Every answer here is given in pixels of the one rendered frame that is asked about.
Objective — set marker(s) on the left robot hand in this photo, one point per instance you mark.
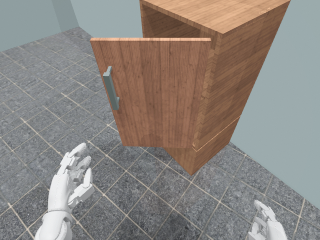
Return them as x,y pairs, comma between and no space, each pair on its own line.
64,182

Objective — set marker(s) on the left robot forearm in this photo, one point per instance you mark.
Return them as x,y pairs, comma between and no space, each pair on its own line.
56,226

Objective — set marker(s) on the cupboard door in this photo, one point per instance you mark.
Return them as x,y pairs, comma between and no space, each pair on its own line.
159,82

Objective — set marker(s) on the handle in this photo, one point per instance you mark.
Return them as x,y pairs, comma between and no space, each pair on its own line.
110,89

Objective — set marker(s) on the right robot hand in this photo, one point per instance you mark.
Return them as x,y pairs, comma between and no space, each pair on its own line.
271,229

